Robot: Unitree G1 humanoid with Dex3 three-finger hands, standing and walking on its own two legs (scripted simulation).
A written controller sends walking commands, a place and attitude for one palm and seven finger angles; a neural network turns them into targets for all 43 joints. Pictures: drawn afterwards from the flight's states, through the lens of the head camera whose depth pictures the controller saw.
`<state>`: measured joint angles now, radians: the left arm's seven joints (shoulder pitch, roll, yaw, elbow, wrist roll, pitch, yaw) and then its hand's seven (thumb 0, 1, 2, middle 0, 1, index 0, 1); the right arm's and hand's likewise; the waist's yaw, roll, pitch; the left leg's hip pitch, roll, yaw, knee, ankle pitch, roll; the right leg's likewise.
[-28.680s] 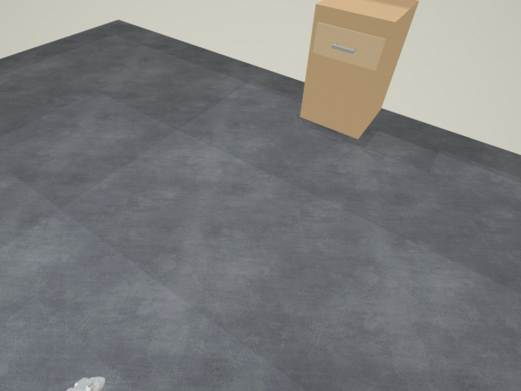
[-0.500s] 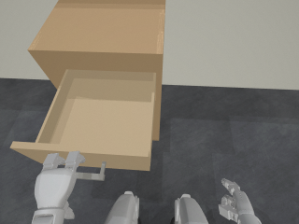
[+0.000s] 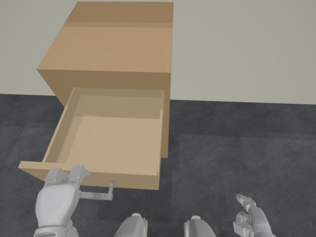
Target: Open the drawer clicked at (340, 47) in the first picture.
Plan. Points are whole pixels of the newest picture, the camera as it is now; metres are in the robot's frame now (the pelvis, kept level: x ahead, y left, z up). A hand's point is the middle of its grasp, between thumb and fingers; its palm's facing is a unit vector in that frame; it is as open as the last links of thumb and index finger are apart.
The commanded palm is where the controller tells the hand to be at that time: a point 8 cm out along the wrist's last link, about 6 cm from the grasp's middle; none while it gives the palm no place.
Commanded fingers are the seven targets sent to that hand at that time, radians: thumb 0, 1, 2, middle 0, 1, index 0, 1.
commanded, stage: lift the hand off the handle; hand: left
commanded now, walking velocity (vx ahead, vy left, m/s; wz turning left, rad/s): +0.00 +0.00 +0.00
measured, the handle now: (92, 189) +0.26 +0.22 -0.13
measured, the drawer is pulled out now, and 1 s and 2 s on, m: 0.30 0.30 0.30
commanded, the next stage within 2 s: draw the hand back to the body in 0.86 s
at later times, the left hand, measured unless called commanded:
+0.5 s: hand (66, 198) +0.21 +0.23 +0.00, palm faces -0.05 -0.10 -0.99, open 13.9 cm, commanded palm +0.20 +0.23 +0.05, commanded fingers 0.00 -0.50 0.30 -0.30 -1.20 -0.30 -1.20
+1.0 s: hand (62, 198) +0.20 +0.23 +0.01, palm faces -0.06 -0.11 -0.99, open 13.9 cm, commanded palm +0.19 +0.23 +0.08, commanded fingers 0.00 -0.50 0.30 -0.30 -1.20 -0.30 -1.20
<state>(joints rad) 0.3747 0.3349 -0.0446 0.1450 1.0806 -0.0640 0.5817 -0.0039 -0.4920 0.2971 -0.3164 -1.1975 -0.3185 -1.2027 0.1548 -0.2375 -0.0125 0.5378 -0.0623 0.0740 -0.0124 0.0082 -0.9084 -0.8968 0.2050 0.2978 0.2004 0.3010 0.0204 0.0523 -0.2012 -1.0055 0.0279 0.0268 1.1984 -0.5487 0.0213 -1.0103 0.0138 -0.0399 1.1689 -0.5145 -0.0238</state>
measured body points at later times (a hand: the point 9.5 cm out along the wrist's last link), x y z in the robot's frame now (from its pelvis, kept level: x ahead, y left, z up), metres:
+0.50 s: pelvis +0.01 +0.00 +0.03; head +0.08 -0.02 +0.47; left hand +0.21 +0.24 +0.05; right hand +0.20 -0.23 -0.08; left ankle +0.01 +0.11 -0.64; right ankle +0.02 -0.11 -0.64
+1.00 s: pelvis +0.02 +0.00 +0.04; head +0.07 -0.02 +0.48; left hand +0.20 +0.24 +0.07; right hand +0.21 -0.23 -0.07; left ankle +0.01 +0.11 -0.64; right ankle +0.02 -0.11 -0.64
